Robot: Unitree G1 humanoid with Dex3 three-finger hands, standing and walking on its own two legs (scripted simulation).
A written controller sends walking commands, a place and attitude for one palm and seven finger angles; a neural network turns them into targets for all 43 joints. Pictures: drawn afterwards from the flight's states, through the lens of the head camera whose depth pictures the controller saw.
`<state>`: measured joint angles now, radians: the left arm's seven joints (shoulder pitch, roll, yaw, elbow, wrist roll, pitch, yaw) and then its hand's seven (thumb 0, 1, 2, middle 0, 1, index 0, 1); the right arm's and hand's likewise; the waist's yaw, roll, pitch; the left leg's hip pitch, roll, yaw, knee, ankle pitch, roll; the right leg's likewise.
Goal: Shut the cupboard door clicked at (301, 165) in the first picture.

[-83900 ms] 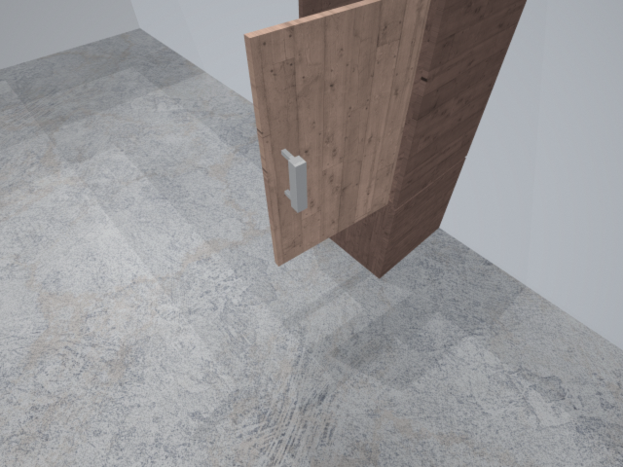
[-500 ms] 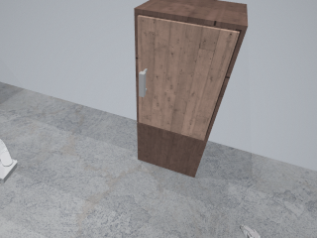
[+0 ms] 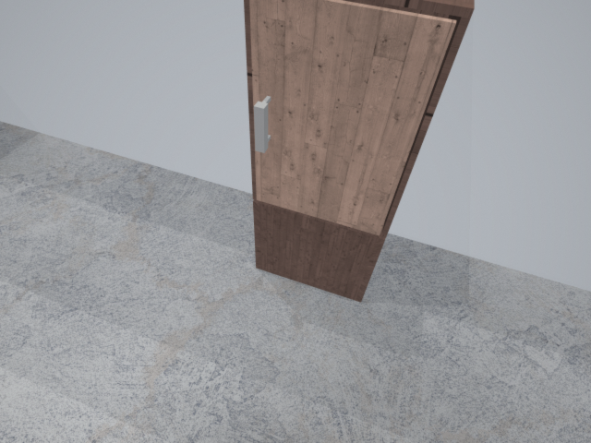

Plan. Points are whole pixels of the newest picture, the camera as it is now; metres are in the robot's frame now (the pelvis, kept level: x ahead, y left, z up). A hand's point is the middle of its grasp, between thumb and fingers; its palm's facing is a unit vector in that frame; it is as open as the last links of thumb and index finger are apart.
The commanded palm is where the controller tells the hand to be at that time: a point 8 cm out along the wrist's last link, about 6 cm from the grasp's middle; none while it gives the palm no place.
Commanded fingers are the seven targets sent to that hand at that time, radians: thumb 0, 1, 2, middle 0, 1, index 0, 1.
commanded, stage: let the arm hang, fingers relaxed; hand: left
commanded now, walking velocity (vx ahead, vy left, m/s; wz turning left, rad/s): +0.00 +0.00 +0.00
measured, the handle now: (264, 123) +0.83 +0.10 -0.03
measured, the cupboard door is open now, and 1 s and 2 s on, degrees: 0 0 0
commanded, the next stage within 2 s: look to check the result in 0.80 s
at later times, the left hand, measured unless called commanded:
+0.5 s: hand out of the picture -0.04 +0.17 -0.16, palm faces +0.03 -0.99 -0.15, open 7.4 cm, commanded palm none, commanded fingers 0.00 0.90 0.90 -0.20 -0.30 -0.20 -0.30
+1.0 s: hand out of the picture -0.04 +0.18 -0.16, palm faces +0.03 -0.98 -0.17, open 7.4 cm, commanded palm none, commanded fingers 0.00 0.90 0.90 -0.20 -0.30 -0.20 -0.30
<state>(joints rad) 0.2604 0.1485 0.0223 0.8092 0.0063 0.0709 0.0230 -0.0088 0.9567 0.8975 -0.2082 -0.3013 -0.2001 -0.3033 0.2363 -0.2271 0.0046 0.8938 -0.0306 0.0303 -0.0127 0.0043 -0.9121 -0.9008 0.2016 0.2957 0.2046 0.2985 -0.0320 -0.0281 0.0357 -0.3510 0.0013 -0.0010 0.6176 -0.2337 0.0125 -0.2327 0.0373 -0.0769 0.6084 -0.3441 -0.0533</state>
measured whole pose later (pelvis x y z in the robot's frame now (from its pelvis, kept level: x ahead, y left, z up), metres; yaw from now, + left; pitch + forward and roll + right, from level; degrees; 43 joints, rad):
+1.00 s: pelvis +0.00 +0.02 +0.01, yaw -1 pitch -2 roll -1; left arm 0.37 0.13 0.02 1.14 0.02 0.01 0.03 0.00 0.91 0.90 -0.20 -0.30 -0.20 -0.30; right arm 0.34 -0.12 0.00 1.12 -0.01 0.02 -0.03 0.00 -0.91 -0.90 0.20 0.30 0.20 0.30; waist 0.00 0.01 0.01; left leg -0.27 -0.02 0.03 0.42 -0.13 0.04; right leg -0.17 0.02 -0.04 0.44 -0.24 -0.02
